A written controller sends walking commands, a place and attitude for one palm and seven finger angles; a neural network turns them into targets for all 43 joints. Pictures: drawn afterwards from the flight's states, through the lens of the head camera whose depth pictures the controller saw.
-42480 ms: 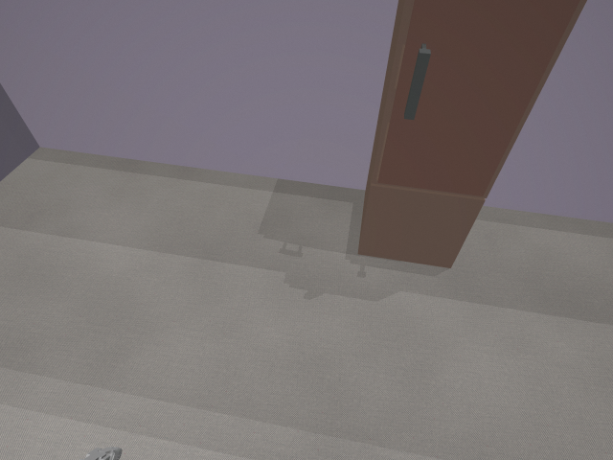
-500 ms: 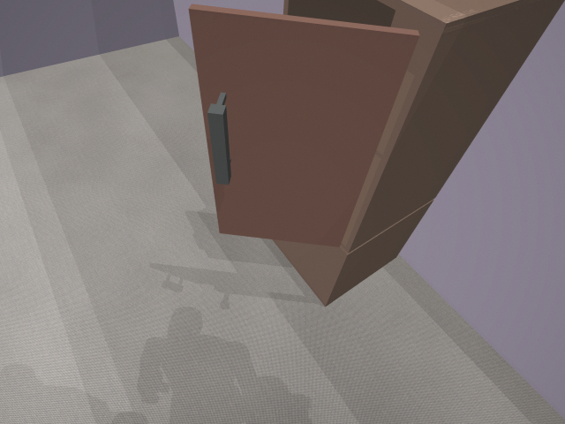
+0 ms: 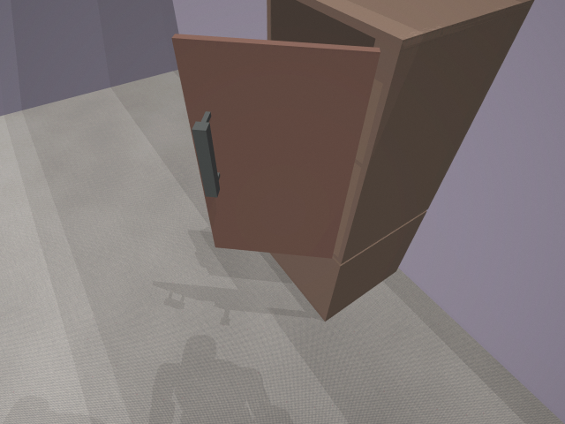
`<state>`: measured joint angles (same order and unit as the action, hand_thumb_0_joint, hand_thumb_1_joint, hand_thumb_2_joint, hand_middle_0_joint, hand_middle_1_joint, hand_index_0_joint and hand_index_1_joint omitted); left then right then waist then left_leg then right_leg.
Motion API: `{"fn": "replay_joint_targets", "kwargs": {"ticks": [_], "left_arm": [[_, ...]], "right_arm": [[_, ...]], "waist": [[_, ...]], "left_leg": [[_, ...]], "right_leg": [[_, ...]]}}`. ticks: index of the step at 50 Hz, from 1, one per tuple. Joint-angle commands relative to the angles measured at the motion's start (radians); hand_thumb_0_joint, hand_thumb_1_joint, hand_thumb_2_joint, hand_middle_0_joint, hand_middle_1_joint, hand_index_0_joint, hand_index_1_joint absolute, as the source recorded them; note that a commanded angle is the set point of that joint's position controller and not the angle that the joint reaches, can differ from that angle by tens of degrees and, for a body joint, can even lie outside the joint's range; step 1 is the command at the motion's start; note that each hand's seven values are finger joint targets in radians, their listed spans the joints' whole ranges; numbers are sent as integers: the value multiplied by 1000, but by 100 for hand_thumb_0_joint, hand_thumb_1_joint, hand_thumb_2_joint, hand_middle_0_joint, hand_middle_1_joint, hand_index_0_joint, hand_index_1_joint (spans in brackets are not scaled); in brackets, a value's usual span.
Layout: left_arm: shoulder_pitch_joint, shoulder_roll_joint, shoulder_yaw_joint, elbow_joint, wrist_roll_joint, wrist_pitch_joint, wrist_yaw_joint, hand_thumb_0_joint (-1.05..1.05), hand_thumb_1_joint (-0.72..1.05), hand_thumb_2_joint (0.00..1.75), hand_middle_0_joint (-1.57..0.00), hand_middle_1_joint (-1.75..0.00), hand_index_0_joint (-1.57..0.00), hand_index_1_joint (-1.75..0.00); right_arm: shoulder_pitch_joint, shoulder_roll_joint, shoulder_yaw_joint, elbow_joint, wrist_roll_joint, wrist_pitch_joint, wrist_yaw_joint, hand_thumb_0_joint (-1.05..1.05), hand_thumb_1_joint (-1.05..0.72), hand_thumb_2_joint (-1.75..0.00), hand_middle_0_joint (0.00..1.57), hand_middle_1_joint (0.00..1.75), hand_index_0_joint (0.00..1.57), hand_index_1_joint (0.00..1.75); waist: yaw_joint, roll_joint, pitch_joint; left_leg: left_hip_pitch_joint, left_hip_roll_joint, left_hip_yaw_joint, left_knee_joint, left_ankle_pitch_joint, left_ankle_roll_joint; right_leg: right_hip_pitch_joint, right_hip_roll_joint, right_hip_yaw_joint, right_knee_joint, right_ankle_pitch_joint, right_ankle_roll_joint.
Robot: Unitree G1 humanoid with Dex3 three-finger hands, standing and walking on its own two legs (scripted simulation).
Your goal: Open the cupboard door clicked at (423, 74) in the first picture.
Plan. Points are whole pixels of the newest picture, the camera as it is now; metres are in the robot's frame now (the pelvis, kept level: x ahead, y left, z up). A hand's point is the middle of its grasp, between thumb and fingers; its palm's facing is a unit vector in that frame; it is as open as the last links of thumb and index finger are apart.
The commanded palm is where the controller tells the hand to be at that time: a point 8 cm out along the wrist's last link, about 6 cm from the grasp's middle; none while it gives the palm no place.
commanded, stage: come to a stop and stand still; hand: left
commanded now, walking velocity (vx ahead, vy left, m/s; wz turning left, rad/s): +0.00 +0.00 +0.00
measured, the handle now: (210, 155) +0.61 +0.19 +0.02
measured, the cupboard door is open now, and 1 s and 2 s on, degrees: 49 49 49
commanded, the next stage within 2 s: look again from close up in 0.10 s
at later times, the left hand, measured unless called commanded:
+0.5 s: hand out of the picture -0.01 +0.19 -0.18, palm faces +0.01 -0.98 -0.20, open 7.3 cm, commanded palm none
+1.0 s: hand out of the picture -0.06 +0.20 -0.19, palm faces +0.03 -0.99 -0.16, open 7.4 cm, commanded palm none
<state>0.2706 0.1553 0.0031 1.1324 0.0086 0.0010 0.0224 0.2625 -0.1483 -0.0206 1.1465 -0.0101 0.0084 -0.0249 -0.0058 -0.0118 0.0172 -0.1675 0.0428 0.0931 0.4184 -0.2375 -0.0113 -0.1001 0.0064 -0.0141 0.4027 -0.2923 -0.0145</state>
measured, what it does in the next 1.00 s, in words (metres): stands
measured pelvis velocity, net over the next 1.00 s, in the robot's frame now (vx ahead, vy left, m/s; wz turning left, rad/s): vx -0.02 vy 0.03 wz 0.00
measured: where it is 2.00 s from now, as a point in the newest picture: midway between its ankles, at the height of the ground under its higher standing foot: outside the picture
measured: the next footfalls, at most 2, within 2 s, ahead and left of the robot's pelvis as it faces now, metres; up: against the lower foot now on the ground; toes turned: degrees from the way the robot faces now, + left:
right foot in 1.40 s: +0.13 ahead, -0.11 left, +0.00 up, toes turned -7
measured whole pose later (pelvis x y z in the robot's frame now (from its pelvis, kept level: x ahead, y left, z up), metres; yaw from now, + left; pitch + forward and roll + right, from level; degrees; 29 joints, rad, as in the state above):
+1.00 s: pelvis -0.02 +0.03 -0.01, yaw +0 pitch -1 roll +0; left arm 0.40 0.17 0.01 1.07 0.03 -0.01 0.01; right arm 0.32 -0.16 -0.02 1.08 -0.02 0.00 0.00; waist 0.01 -0.02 -0.02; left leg -0.27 0.01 0.10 0.56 -0.28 0.04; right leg -0.20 -0.03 0.01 0.55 -0.34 0.01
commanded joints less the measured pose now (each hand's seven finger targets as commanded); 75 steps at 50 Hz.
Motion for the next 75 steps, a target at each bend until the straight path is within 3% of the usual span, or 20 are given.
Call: {"fn": "replay_joint_targets", "kwargs": {"ticks": [1,9,10,12,14,16,24,38,45,54,57,59,61,67,68,69,70,71,73,75], "left_arm": [[36,107,15,-30,-6,-17,11,0,90,90,-20,-30,-20,-30],[61,98,17,-21,-7,-22,13,0,90,90,-20,-30,-20,-30],[143,102,7,-5,19,-50,57,0,90,90,-20,-30,-20,-30],[130,131,13,-55,13,-66,51,0,90,90,-20,-30,-20,-30],[124,111,13,-71,2,-63,44,0,90,90,-20,-30,-20,-30],[113,97,9,-81,6,-46,41,0,90,90,-20,-30,-20,-30],[88,103,5,-117,12,-16,20,0,90,90,-20,-30,-20,-30],[114,117,2,-115,12,-18,12,0,90,90,-20,-30,-20,-30],[176,88,13,-101,24,-13,-5,0,90,90,-20,-30,-20,-30],[226,117,34,-69,13,-36,0,0,90,90,-20,-30,-20,-30],[202,84,32,-71,14,-35,-3,0,90,90,-20,-30,-20,-30],[125,40,19,-105,20,-42,-5,0,90,90,-20,-30,-20,-30],[8,45,27,-150,19,-42,-12,0,90,90,-20,-30,-20,-30],[146,-16,34,-101,16,-33,-27,0,90,90,-20,-30,-20,-30],[191,14,39,-81,17,-40,-18,0,90,90,-20,-30,-20,-30],[229,82,48,-62,16,-50,-4,0,90,90,-20,-30,-20,-30],[236,150,56,-65,10,-48,3,0,90,90,-20,-30,-20,-30],[214,166,53,-87,6,-38,7,0,90,90,-20,-30,-20,-30],[106,159,51,-105,11,-48,15,0,90,90,-20,-30,-20,-30],[38,134,47,-134,18,-33,24,0,90,90,-20,-30,-20,-30]], "right_arm": [[50,-89,-8,-20,-4,-11,-8,0,-90,-90,20,30,20,30],[78,-86,-5,-10,-4,-20,-13,0,-90,-90,20,30,20,30],[-32,-110,-1,-91,4,-40,0,0,-90,-90,20,30,20,30],[88,-50,3,-125,-5,-43,2,0,-90,-90,20,30,20,30],[113,-87,-7,-116,1,-47,-8,0,-90,-90,20,30,20,30],[92,-95,-8,-121,-3,-43,-10,0,-90,-90,20,30,20,30],[36,-122,-10,-150,-8,-28,2,0,-90,-90,20,30,20,30],[27,-146,-12,-135,-2,-41,4,0,-90,-90,20,30,20,30],[37,-164,-25,-129,-11,-23,13,0,-90,-90,20,30,20,30],[66,-81,-9,-128,-6,-54,16,0,-90,-90,20,30,20,30],[134,-106,-13,-87,-3,-67,8,0,-90,-90,20,30,20,30],[283,-170,-32,-37,-14,-72,-10,0,-90,-90,20,30,20,30],[295,-152,-27,-29,-18,-73,-14,0,-90,-90,20,30,20,30],[100,-128,-18,-72,-15,-66,-13,0,-90,-90,20,30,20,30],[112,-103,-14,-67,-9,-64,-11,0,-90,-90,20,30,20,30],[134,-58,-1,-70,-2,-62,-8,0,-90,-90,20,30,20,30],[159,-25,2,-78,2,-52,-5,0,-90,-90,20,30,20,30],[163,-24,2,-83,-1,-41,-6,0,-90,-90,20,30,20,30],[115,-39,-2,-83,3,-26,-10,0,-90,-90,20,30,20,30],[137,-9,-3,-61,11,-20,-6,0,-90,-90,20,30,20,30]], "waist": [[-2,-17,74],[1,-9,32],[36,36,103],[-33,0,-63],[-20,-66,-172],[-9,27,-89],[0,4,94],[10,15,49],[23,66,112],[7,-117,102],[-23,46,80],[-77,244,59],[-81,112,123],[48,96,53],[65,15,25],[74,-122,-10],[62,-230,-25],[53,-116,-24],[33,-273,26],[5,-155,-15]], "left_leg": [[26,67,-72,-65,105,13],[39,69,-74,-59,176,13],[-66,67,-26,182,205,-6],[-49,27,-38,101,82,17],[7,54,-66,113,264,30],[9,72,-65,102,330,31],[-106,65,-126,-26,-36,49],[-96,76,-141,-79,-44,55],[-188,111,-195,-141,-429,88],[-194,-7,-17,147,-144,55],[-15,79,-114,47,5,91],[217,283,-372,-85,234,214],[183,375,-397,-100,384,294],[-129,184,-94,-19,191,146],[-169,126,-50,61,106,103],[-278,52,13,185,-86,55],[-317,-14,49,303,-316,20],[-251,-10,4,385,-378,23],[-259,31,-46,468,-349,20],[-192,20,-38,347,-284,8]], "right_leg": [[-106,-112,94,-118,167,-25],[-65,-115,87,-94,269,-25],[-132,-176,144,-62,679,16],[14,-187,108,76,940,-28],[47,-142,75,114,792,-27],[-36,-117,66,95,550,-30],[-195,-76,79,19,0,-22],[-151,-89,66,6,70,-9],[-192,-48,17,71,-184,-25],[-160,-150,182,-21,-107,-93],[-268,-70,53,145,6,-54],[-522,8,-87,464,-184,-12],[-614,-80,-22,585,-271,-24],[-112,-38,-125,159,95,-1],[-1,-55,-92,82,172,5],[116,-195,87,52,273,-35],[96,-373,267,-48,330,-127],[15,-409,278,-84,361,-175],[-63,-388,238,-65,613,-197],[-83,-345,129,-12,653,-191]]}}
